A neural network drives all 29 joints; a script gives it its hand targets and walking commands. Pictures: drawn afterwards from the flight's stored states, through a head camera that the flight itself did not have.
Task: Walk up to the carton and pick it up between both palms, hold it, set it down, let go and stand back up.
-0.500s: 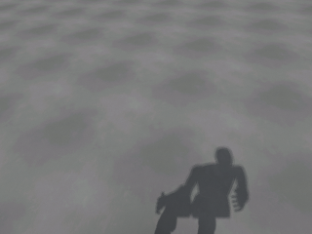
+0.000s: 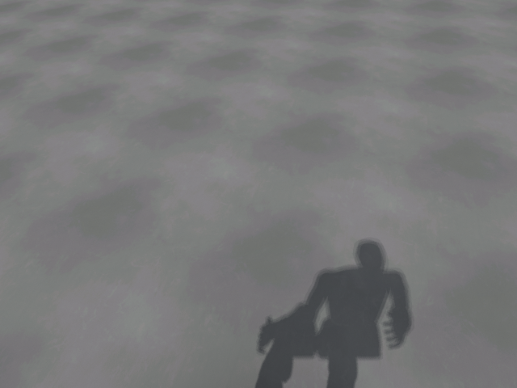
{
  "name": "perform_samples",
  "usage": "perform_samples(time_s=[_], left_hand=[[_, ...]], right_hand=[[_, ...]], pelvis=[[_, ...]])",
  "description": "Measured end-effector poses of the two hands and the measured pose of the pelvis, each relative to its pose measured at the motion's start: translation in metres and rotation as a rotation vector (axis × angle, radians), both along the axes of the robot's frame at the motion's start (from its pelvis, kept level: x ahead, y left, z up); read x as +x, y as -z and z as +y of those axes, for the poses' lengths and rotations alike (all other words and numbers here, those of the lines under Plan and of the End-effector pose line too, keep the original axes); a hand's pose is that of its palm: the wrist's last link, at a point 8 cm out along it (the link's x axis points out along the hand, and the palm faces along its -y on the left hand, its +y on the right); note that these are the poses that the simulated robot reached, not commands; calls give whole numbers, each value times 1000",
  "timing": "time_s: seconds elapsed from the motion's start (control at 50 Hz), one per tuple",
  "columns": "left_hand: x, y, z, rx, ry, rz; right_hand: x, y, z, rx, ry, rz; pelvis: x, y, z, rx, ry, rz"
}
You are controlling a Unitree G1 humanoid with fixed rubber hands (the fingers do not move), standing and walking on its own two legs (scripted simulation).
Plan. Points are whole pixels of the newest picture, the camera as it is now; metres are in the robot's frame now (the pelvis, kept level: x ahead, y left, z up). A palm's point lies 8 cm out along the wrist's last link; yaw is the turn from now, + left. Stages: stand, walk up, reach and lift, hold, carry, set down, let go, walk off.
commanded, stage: walk up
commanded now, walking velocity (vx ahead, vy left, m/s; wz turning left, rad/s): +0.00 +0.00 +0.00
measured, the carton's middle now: out of the picture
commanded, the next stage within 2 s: none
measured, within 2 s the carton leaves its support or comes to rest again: neither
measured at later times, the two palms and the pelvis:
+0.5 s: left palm out of the picture +0.06 +0.35 -0.12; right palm out of the picture +0.09 -0.23 -0.12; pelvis -0.03 +0.05 -0.02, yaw +13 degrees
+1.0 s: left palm out of the picture -0.13 +0.39 -0.09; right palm (341, 387) +0.16 -0.10 -0.14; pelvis -0.08 +0.07 -0.01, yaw +34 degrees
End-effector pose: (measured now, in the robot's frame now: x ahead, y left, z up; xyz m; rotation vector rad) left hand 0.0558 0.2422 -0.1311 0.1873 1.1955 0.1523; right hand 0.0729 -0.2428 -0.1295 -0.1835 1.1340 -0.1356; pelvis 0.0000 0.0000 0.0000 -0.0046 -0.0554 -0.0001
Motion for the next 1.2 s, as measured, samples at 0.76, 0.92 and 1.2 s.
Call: perform_samples(time_s=[0.76,0.92,1.2], left_hand=[[-95,-21,132,198,-266,-82],[-154,-43,144,250,-400,-66],[-277,-6,167,165,-638,-64]], right_hand=[[73,5,71,-50,-439,-2],[87,9,118,8,-590,2],[81,-7,214,-72,-839,-14]], pelvis=[[-56,16,55,15,-376,75],[-69,8,63,-7,-518,73],[-123,17,108,-30,-758,72]])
